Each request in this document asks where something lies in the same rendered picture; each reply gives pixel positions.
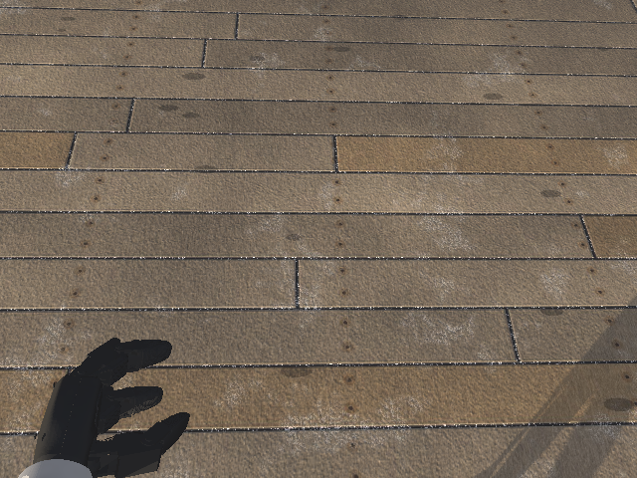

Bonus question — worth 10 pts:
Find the left robot hand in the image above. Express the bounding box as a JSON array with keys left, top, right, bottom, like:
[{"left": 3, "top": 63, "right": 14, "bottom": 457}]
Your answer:
[{"left": 33, "top": 338, "right": 190, "bottom": 478}]

